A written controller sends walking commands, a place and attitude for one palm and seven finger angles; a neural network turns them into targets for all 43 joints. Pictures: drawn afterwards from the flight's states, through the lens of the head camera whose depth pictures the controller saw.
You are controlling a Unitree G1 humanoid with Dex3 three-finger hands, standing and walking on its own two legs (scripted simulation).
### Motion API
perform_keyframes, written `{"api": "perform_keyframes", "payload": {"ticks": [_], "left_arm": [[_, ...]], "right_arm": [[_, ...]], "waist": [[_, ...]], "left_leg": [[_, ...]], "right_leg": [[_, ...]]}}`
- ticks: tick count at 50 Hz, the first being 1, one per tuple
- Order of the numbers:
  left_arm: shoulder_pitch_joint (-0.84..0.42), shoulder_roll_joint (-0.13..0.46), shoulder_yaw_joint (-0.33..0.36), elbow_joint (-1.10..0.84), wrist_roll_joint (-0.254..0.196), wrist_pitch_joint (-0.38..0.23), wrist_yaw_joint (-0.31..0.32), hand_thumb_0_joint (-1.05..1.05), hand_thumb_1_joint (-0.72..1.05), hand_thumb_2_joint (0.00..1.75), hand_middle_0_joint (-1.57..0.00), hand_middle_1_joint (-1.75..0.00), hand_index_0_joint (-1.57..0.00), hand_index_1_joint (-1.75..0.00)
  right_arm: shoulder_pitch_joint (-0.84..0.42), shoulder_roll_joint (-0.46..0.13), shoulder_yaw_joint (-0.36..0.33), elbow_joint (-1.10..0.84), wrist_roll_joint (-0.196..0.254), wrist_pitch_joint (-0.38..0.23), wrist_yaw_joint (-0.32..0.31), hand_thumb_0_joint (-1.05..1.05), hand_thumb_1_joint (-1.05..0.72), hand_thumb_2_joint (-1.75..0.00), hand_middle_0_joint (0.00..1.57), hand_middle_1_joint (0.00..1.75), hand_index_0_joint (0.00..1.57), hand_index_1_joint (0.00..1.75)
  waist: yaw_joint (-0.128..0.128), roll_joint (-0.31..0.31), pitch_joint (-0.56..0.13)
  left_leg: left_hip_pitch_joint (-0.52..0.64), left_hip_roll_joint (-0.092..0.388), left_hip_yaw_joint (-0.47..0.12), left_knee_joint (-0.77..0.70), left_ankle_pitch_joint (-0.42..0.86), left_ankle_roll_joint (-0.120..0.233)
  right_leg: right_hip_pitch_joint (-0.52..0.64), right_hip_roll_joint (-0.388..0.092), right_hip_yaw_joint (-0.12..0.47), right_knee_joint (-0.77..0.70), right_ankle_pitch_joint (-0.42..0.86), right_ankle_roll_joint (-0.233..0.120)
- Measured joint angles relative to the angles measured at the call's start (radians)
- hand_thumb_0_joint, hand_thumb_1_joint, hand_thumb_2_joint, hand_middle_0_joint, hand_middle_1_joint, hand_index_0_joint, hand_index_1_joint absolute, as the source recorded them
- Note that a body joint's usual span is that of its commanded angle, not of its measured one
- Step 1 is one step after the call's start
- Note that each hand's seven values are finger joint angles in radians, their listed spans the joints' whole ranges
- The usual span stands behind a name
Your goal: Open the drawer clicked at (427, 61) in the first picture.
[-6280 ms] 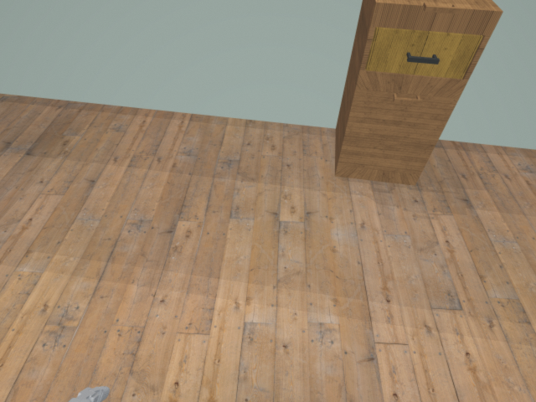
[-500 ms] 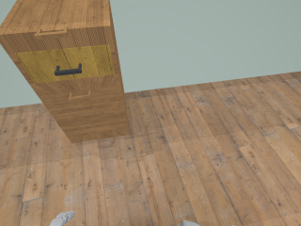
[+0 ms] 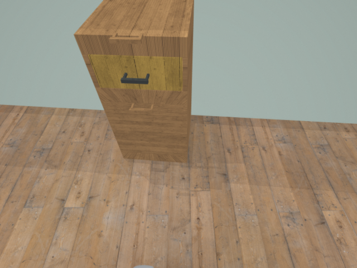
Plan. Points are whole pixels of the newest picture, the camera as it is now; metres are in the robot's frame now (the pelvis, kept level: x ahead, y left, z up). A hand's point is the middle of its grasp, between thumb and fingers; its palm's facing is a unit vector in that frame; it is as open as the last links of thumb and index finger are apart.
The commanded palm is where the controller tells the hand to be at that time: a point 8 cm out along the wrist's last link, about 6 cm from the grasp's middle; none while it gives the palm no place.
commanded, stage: take the last steps up to it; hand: left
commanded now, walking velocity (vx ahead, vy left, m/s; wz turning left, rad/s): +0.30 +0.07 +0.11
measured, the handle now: (135, 78) +0.82 +0.27 -0.08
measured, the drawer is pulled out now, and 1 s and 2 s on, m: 0.00 0.00 0.00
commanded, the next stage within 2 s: come to a stop and stand still in 0.82 s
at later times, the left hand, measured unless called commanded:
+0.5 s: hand (90, 259) +0.16 +0.26 -0.18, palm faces +0.05 -0.98 -0.17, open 7.3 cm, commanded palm none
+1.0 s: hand (120, 201) +0.32 +0.22 -0.17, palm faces +0.05 -0.97 -0.22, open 7.2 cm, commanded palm none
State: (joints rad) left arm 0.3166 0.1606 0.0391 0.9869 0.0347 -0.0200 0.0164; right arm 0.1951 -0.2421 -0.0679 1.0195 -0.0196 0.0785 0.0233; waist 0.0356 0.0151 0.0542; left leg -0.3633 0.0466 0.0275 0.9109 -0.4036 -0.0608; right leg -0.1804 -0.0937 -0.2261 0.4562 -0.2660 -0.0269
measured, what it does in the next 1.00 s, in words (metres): walks ahead: left foot, then right foot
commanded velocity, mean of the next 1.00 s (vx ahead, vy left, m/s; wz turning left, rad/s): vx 0.20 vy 0.01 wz -0.01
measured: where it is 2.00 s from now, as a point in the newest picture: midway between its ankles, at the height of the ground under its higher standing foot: outside the picture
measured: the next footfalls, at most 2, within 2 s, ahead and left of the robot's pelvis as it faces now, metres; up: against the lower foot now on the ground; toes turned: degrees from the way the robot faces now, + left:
left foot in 0.16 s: +0.04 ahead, +0.15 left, +0.00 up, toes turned +8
right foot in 0.68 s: +0.33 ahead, -0.05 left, +0.00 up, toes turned -8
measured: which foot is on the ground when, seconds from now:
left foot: up 0.00-0.14, down 0.16-0.70, up 0.72-1.00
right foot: down 0.00-0.16, up 0.18-0.66, down 0.68-1.00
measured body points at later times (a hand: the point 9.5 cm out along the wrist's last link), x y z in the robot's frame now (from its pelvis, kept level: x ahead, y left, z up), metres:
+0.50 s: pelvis +0.11 +0.08 +0.00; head +0.11 +0.09 +0.45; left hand +0.16 +0.31 -0.16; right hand +0.05 -0.15 -0.15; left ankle +0.00 +0.15 -0.74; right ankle +0.19 -0.05 -0.68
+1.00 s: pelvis +0.28 +0.04 +0.00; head +0.30 +0.03 +0.45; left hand +0.31 +0.27 -0.15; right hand +0.32 -0.20 -0.16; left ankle +0.33 +0.18 -0.71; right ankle +0.30 -0.04 -0.74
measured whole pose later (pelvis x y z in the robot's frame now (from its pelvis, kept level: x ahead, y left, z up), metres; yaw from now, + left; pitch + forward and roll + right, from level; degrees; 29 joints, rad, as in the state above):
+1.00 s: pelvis +0.28 +0.04 +0.00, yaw +0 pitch -1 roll -1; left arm 0.25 0.15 0.05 1.08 0.02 -0.04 0.02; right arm 0.24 -0.17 -0.05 1.05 -0.02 -0.01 -0.02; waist -0.01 0.04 0.04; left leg -0.45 0.10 0.05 0.82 -0.29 -0.03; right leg -0.19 0.01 -0.15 0.41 -0.21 -0.07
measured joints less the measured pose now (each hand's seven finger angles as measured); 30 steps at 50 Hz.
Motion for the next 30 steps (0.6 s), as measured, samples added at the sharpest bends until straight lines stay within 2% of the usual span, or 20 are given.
{"api": "perform_keyframes", "payload": {"ticks": [4, 7, 8, 10, 11, 14, 17, 23, 27, 30], "left_arm": [[0.052, 0.026, 0.013, 0.053, 0.006, -0.002, -0.003, 0.00, 0.91, 0.90, -0.21, -0.30, -0.21, -0.30], [0.094, 0.044, 0.019, 0.095, 0.000, 0.009, -0.007, 0.00, 0.91, 0.90, -0.21, -0.30, -0.21, -0.30], [0.106, 0.047, 0.020, 0.107, -0.004, 0.017, -0.009, 0.00, 0.91, 0.90, -0.21, -0.30, -0.21, -0.30], [0.108, 0.054, 0.020, 0.133, -0.004, 0.042, -0.009, 0.01, 0.91, 0.90, -0.20, -0.30, -0.21, -0.30], [0.107, 0.054, 0.019, 0.140, -0.001, 0.050, -0.010, 0.01, 0.91, 0.90, -0.20, -0.30, -0.20, -0.30], [0.081, 0.050, 0.018, 0.145, 0.002, 0.050, -0.020, 0.01, 0.91, 0.90, -0.20, -0.30, -0.20, -0.30], [0.032, 0.044, 0.017, 0.123, 0.000, 0.036, -0.025, 0.01, 0.91, 0.90, -0.20, -0.30, -0.20, -0.30], [-0.075, 0.032, 0.019, 0.072, -0.006, 0.031, -0.026, 0.01, 0.92, 0.90, -0.20, -0.30, -0.20, -0.30], [-0.140, 0.021, 0.016, 0.051, -0.009, 0.034, -0.030, 0.00, 0.92, 0.90, -0.20, -0.30, -0.20, -0.30], [-0.188, 0.012, 0.011, 0.035, -0.012, 0.031, -0.032, 0.00, 0.92, 0.90, -0.20, -0.30, -0.20, -0.30]], "right_arm": [[-0.028, 0.019, 0.011, -0.009, 0.003, -0.022, 0.007, 0.01, -0.91, -0.90, 0.20, 0.30, 0.19, 0.30], [-0.039, 0.031, 0.022, -0.028, 0.006, -0.056, 0.005, 0.01, -0.91, -0.90, 0.20, 0.30, 0.19, 0.30], [-0.039, 0.033, 0.023, -0.035, 0.005, -0.072, 0.001, 0.01, -0.91, -0.90, 0.20, 0.30, 0.20, 0.30], [-0.038, 0.052, 0.029, -0.039, 0.002, -0.091, -0.009, 0.01, -0.91, -0.90, 0.20, 0.30, 0.20, 0.30], [-0.028, 0.061, 0.034, -0.039, 0.001, -0.097, -0.014, 0.01, -0.91, -0.90, 0.20, 0.30, 0.20, 0.30], [0.022, 0.080, 0.038, -0.026, 0.006, -0.111, -0.035, 0.00, -0.92, -0.90, 0.20, 0.30, 0.20, 0.30], [0.076, 0.075, 0.036, 0.004, 0.010, -0.124, -0.046, 0.00, -0.94, -0.90, 0.20, 0.30, 0.20, 0.30], [0.194, 0.091, 0.044, 0.081, 0.012, -0.131, -0.052, 0.00, -0.93, -0.90, 0.20, 0.30, 0.20, 0.30], [0.258, 0.105, 0.045, 0.118, 0.005, -0.134, -0.057, 0.01, -0.92, -0.90, 0.20, 0.30, 0.20, 0.30], [0.293, 0.111, 0.046, 0.139, -0.001, -0.133, -0.058, 0.01, -0.92, -0.90, 0.20, 0.30, 0.20, 0.30]], "waist": [[0.032, -0.032, -0.011], [0.041, -0.043, -0.028], [0.036, -0.039, -0.036], [0.034, -0.056, -0.034], [0.030, -0.058, -0.037], [0.008, -0.050, -0.046], [-0.007, -0.050, -0.040], [-0.027, -0.056, -0.029], [-0.059, -0.044, -0.014], [-0.088, -0.027, 0.006]], "left_leg": [[0.050, -0.001, 0.043, -0.154, -0.027, 0.027], [0.136, -0.004, 0.075, -0.359, 0.042, 0.043], [0.150, -0.005, 0.072, -0.396, 0.068, 0.060], [0.162, -0.023, 0.089, -0.370, 0.075, 0.088], [0.180, -0.027, 0.097, -0.380, 0.072, 0.097], [0.249, -0.043, 0.100, -0.459, 0.088, 0.108], [0.316, -0.066, 0.097, -0.543, 0.111, 0.119], [0.414, -0.093, 0.098, -0.629, 0.100, 0.121], [0.465, -0.091, 0.100, -0.644, 0.063, 0.110], [0.497, -0.077, 0.103, -0.629, 0.017, 0.094]], "right_leg": [[0.012, -0.022, -0.013, -0.007, -0.002, 0.026], [0.009, -0.038, -0.015, 0.038, -0.032, 0.055], [-0.008, -0.040, -0.009, 0.088, -0.076, 0.060], [-0.072, -0.038, 0.061, 0.265, -0.193, 0.055], [-0.111, -0.029, 0.088, 0.358, -0.209, 0.050], [-0.219, -0.018, 0.124, 0.555, -0.139, 0.048], [-0.302, -0.021, 0.148, 0.624, -0.049, 0.059], [-0.398, -0.020, 0.162, 0.605, 0.047, 0.075], [-0.395, -0.015, 0.142, 0.474, 0.062, 0.064], [-0.358, 0.001, 0.125, 0.336, 0.040, 0.039]]}}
